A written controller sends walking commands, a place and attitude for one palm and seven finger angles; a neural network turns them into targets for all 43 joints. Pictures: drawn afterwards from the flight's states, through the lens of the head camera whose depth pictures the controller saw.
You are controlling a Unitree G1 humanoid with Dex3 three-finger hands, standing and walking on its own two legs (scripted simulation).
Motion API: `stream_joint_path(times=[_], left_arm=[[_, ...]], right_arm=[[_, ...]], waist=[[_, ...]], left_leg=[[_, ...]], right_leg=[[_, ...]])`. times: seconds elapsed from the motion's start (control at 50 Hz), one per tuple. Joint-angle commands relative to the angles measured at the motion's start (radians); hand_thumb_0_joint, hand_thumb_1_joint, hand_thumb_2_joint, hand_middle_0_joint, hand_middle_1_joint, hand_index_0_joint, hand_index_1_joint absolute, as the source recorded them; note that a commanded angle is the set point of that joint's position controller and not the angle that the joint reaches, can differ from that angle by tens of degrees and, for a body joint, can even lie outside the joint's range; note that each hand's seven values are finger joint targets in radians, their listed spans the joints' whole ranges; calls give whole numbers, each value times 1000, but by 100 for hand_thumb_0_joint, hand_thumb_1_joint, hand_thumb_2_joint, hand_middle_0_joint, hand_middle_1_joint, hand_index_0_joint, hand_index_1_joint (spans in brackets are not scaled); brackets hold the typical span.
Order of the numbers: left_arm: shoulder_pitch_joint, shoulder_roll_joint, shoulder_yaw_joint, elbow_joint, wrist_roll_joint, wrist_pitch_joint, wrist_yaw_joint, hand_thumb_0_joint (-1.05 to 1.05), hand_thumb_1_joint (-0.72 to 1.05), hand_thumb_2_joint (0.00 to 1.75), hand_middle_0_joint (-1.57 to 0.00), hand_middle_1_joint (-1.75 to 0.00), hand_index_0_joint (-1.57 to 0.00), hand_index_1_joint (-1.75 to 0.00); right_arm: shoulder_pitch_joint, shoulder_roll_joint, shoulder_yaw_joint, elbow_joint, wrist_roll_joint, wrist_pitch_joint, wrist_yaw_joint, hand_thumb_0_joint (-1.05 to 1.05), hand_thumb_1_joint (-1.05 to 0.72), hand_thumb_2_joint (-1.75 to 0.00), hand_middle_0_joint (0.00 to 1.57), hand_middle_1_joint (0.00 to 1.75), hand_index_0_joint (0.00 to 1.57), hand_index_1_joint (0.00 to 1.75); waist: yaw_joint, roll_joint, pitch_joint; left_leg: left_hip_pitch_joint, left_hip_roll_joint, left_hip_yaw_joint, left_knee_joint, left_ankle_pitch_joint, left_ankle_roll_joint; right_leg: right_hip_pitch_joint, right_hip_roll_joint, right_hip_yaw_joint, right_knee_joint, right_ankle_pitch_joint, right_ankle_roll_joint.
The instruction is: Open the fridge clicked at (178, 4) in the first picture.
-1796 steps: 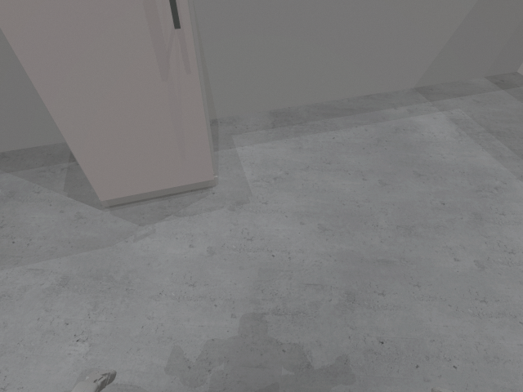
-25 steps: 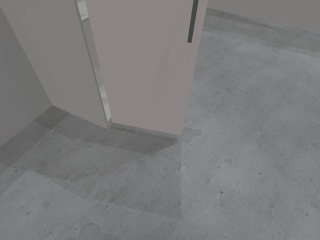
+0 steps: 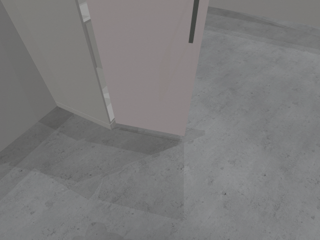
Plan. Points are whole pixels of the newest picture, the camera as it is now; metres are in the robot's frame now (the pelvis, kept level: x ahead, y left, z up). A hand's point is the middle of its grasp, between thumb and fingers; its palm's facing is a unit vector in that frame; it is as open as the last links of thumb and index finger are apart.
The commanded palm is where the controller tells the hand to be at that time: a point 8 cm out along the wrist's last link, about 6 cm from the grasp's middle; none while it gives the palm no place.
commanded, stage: look to check the result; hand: right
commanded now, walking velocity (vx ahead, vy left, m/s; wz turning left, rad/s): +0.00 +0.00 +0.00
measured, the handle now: (195, 8) +0.90 -0.08 +0.20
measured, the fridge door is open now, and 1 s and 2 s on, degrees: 76 76 76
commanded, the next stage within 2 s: stand and wait in 0.50 s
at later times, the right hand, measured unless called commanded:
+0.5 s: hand out of the picture +0.06 -0.21 -0.17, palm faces -0.03 +0.96 -0.28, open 7.4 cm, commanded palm none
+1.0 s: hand out of the picture +0.11 -0.23 -0.15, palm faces -0.04 +0.94 -0.35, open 7.4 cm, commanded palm none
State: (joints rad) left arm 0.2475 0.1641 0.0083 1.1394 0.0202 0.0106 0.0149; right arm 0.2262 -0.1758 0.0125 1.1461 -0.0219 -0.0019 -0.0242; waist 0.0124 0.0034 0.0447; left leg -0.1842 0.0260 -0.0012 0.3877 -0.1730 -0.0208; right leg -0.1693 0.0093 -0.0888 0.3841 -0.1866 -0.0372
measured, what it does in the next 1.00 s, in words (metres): stands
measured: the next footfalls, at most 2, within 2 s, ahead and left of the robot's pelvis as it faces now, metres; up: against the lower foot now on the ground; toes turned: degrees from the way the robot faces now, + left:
none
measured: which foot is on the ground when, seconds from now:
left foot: down 0.00-1.00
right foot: down 0.00-1.00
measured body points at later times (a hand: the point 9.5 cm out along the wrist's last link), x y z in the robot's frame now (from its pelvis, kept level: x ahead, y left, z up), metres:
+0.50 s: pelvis +0.01 +0.01 +0.00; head +0.02 +0.01 +0.45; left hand +0.05 +0.27 -0.15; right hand +0.06 -0.26 -0.15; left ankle +0.02 +0.13 -0.74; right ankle +0.02 -0.09 -0.74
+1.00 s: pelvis +0.03 +0.02 +0.01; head +0.04 +0.02 +0.46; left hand +0.11 +0.32 -0.13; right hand +0.11 -0.28 -0.13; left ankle +0.02 +0.13 -0.74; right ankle +0.02 -0.09 -0.74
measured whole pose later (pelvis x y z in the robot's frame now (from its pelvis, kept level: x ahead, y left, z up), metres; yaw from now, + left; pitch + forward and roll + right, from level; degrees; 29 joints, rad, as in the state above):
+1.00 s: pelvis +0.03 +0.02 +0.01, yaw -1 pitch -1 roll +0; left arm 0.10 0.34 0.01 1.13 0.02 0.00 -0.01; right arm 0.09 -0.34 0.01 1.13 -0.02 -0.02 0.00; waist 0.01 0.00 0.05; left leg -0.10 0.00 0.02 0.29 -0.17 0.01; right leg -0.09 -0.01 -0.07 0.29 -0.17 -0.01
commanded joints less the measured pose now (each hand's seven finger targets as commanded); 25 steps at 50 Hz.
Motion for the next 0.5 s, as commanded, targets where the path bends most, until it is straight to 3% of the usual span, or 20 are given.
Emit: stream_joint_path(times=[0.0, 0.04, 0.1, 0.28, 0.36, 0.48], left_arm=[[26, 137, 27, -36, -4, -16, 10, 0, 90, 90, -20, -30, -20, -30], [23, 145, 28, -38, -4, -18, 10, 0, 90, 90, -20, -30, -20, -30], [18, 158, 31, -39, -5, -19, 9, 0, 90, 90, -20, -30, -20, -30], [-30, 205, 39, -45, -4, -19, 5, 0, 90, 90, -20, -30, -20, -30], [-54, 243, 42, -53, -6, -25, 4, 0, 90, 90, -20, -30, -20, -30], [-100, 282, 44, -55, -6, -28, 0, 0, 90, 90, -20, -30, -20, -30]], right_arm=[[21, -135, -28, -29, 1, -16, -9, 0, -90, -90, 20, 30, 20, 30], [22, -142, -31, -30, 0, -15, -8, 0, -90, -90, 20, 30, 20, 30], [16, -154, -32, -31, 1, -20, -7, 0, -90, -90, 20, 30, 20, 30], [-21, -201, -38, -37, -1, -22, -3, 0, -90, -90, 20, 30, 20, 30], [-43, -236, -43, -45, -1, -29, -1, 0, -90, -90, 20, 30, 20, 30], [-89, -278, -47, -53, 0, -33, 3, 0, -90, -90, 20, 30, 20, 30]], waist=[[-2, -21, 5], [-3, -30, 7], [-1, 3, -14], [-1, -12, 1], [-5, -5, -35], [-4, -6, -34]], left_leg=[[-20, 76, -61, -70, 3, 43], [-16, 77, -59, -72, 3, 43], [-10, 82, -66, -77, 17, 45], [-18, 83, -78, -93, -13, 50], [11, 87, -77, -91, 40, 52], [21, 95, -81, -107, 47, 53]], right_leg=[[-6, -127, 123, -111, -17, 6], [-10, -127, 126, -114, -23, 5], [12, -126, 123, -101, 11, 2], [13, -131, 127, -116, -33, 2], [36, -135, 131, -109, 33, 0], [46, -139, 135, -120, 49, 3]])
